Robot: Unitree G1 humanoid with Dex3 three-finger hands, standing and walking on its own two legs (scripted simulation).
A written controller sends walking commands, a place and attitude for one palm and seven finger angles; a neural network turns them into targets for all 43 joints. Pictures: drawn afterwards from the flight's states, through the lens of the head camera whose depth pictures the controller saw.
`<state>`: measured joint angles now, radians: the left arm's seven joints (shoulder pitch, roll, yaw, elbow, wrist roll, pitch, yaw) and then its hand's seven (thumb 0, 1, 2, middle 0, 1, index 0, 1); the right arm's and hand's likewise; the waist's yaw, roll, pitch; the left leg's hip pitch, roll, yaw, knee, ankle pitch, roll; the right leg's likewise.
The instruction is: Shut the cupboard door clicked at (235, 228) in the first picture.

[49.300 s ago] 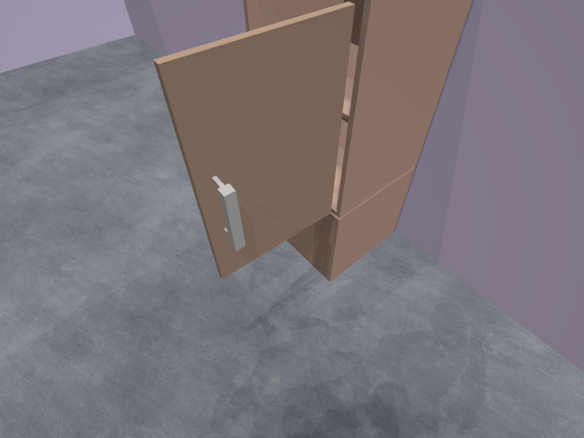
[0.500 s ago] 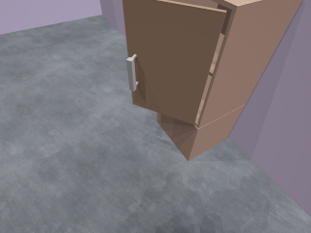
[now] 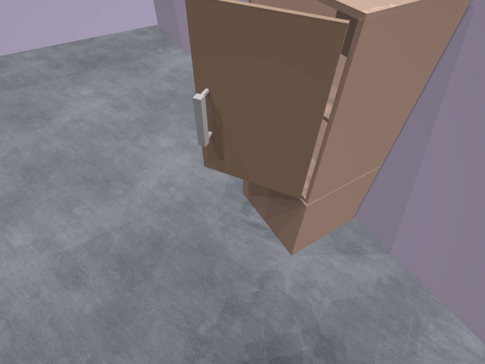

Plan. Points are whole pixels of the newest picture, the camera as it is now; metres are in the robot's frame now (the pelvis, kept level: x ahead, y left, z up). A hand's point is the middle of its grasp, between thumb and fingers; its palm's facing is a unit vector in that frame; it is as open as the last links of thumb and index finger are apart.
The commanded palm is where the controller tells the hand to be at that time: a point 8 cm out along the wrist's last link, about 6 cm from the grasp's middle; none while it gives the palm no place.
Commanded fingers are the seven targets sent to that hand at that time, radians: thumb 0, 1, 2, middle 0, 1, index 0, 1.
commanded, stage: turn to face it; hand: left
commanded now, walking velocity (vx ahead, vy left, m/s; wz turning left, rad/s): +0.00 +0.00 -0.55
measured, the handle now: (204, 118) +0.81 +0.16 -0.09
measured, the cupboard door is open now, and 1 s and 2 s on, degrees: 35 35 35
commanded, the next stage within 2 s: take the last steps up to it in 0.66 s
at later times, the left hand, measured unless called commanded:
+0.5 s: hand out of the picture +0.04 +0.18 -0.18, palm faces -0.10 -0.96 -0.24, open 7.4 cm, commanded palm none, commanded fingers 0.00 0.90 0.90 -0.20 -0.30 -0.20 -0.30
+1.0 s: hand out of the picture +0.09 +0.18 -0.18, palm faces -0.26 -0.94 -0.22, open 7.4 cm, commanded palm none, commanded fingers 0.00 0.90 0.90 -0.20 -0.30 -0.20 -0.30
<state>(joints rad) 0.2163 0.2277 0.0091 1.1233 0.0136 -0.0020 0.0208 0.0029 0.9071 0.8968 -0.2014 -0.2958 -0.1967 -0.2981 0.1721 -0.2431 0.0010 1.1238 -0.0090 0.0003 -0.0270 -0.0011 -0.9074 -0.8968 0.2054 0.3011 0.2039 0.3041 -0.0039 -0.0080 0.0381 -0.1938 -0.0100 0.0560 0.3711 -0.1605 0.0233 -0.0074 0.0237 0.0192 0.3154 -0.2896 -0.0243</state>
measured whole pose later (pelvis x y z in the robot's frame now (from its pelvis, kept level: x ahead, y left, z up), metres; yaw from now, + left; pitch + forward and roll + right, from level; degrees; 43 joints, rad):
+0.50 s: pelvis -0.02 -0.01 -0.01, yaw -9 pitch +1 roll +0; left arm 0.25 0.17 0.06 0.99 0.03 0.03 0.03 0.00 0.91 0.90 -0.20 -0.30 -0.20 -0.30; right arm 0.19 -0.21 -0.06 1.01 -0.01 0.07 -0.04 0.00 -0.91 -0.90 0.20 0.30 0.20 0.30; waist 0.02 0.02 0.08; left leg -0.42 0.03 0.05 0.90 -0.48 -0.03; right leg -0.20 0.11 0.16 0.56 -0.36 -0.05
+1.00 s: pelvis -0.01 +0.02 -0.01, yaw -18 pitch +0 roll -1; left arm 0.26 0.17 0.05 0.99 0.03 0.00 0.00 0.00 0.91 0.90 -0.20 -0.30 -0.19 -0.30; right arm 0.29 -0.20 -0.04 1.04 -0.02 0.05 0.00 0.00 -0.91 -0.90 0.21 0.30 0.20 0.30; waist 0.00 0.03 0.04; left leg -0.37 0.03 0.04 0.85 -0.46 0.00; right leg -0.20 0.00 -0.02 0.52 -0.32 -0.01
